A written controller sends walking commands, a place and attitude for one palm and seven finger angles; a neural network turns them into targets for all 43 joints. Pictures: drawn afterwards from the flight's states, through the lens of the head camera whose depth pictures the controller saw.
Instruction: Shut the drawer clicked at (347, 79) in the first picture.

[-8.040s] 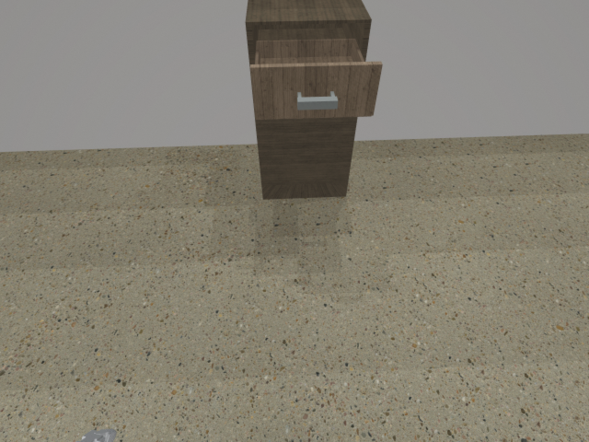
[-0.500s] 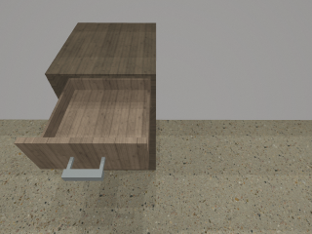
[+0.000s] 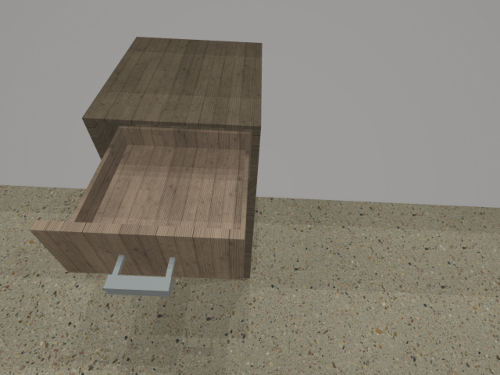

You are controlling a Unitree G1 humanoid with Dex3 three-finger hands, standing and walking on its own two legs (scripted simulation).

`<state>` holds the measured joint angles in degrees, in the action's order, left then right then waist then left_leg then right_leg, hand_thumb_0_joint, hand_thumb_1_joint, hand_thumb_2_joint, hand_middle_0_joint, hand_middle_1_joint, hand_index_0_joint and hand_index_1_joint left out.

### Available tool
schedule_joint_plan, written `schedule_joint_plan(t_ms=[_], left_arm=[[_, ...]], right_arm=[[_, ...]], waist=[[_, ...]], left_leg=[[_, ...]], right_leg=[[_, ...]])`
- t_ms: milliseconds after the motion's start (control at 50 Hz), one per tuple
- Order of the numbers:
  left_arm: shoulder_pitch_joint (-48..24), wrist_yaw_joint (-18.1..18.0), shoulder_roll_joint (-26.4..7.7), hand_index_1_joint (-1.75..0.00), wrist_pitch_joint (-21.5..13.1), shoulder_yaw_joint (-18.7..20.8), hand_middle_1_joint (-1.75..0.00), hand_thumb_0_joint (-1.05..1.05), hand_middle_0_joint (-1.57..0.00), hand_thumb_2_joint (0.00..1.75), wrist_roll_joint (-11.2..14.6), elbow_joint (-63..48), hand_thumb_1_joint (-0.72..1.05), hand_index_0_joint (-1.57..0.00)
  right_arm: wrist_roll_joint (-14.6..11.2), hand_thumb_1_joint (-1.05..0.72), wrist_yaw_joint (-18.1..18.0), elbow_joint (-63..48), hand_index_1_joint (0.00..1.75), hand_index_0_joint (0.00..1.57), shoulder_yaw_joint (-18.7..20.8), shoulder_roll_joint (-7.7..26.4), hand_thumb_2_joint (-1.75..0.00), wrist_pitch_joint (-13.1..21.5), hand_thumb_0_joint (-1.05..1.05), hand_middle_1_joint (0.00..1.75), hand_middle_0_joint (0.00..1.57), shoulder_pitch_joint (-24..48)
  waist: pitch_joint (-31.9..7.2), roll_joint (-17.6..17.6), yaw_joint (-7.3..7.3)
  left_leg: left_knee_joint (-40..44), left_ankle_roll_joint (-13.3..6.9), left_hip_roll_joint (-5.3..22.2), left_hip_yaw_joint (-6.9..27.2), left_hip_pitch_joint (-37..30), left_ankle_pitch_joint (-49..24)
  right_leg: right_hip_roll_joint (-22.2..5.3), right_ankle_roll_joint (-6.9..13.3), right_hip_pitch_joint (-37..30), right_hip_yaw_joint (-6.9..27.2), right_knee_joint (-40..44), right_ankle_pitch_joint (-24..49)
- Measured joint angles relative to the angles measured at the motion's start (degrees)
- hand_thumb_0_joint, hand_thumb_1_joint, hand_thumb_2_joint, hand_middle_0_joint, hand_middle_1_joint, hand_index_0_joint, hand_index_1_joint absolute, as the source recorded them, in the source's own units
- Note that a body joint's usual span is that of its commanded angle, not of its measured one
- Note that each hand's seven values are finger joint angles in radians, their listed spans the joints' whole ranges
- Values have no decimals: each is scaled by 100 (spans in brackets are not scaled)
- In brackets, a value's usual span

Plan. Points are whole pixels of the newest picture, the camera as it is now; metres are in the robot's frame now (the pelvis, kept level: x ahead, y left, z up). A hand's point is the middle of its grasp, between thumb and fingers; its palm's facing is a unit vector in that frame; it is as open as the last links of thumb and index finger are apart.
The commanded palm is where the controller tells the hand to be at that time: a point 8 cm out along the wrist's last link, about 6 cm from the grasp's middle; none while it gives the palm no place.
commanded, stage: look again from close up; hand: left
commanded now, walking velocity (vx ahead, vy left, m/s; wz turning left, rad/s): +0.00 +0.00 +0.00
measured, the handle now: (142, 273) +0.29 +0.22 -0.05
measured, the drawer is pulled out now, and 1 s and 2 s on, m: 0.30 0.29 0.29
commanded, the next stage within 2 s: raise the hand and make a fist in 0.50 s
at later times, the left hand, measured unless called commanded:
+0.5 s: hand out of the picture -0.03 +0.18 -0.17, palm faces +0.03 -0.98 -0.19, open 7.4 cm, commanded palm none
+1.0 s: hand out of the picture +0.10 +0.16 -0.04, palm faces +0.04 -1.00 +0.01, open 6.1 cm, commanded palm +0.08 +0.23 -0.04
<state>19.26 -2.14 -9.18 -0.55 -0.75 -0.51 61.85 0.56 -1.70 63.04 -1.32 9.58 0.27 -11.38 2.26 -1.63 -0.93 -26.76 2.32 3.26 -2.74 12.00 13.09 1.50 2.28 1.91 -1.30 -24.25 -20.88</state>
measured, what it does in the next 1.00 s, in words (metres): lowers itself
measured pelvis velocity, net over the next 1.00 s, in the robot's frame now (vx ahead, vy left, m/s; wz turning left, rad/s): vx -0.07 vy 0.01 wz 0.03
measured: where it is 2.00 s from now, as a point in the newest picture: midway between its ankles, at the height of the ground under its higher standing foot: outside the picture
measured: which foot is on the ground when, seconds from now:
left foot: down 0.00-1.00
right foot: down 0.00-1.00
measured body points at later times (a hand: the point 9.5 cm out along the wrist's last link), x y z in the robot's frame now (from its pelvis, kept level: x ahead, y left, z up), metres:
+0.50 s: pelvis -0.01 +0.01 +0.00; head +0.00 +0.02 +0.45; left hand -0.03 +0.24 -0.16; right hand +0.00 -0.21 -0.16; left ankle +0.01 +0.15 -0.74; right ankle -0.08 -0.09 -0.74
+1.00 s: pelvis -0.07 +0.01 -0.08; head -0.05 +0.01 +0.37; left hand +0.10 +0.22 -0.04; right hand +0.17 -0.23 -0.11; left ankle +0.01 +0.15 -0.74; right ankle -0.08 -0.09 -0.74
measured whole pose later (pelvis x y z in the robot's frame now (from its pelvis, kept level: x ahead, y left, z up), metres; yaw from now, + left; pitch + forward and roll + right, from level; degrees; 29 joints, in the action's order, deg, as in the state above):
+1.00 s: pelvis -0.07 +0.01 -0.08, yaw +2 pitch +10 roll +0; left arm 29.2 12.4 -7.1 -28.5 1.5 11.0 3.0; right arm -0.3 -1.2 29.9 3.9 15.0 13.2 -7.1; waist -9.1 -0.2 -1.5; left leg -60.8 1.2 2.7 -0.5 50.0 21.3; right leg -0.8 2.3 40.9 -4.3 -64.5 -34.2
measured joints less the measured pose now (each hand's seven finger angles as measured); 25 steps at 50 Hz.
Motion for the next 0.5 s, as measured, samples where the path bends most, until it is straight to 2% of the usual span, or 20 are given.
schedule_joint_plan(t_ms=[500], left_arm=[[-14,-1,8,-29,-10,-16,-30,0,-20,90,8,35,91,-19]], right_arm=[[2,-91,21,241,29,20,-28,-99,-90,1,0,30,20,-380]], waist=[[-1,19,38]], left_leg=[[170,-131,-144,-39,-13,-140]], right_leg=[[-145,-121,26,9,76,94]])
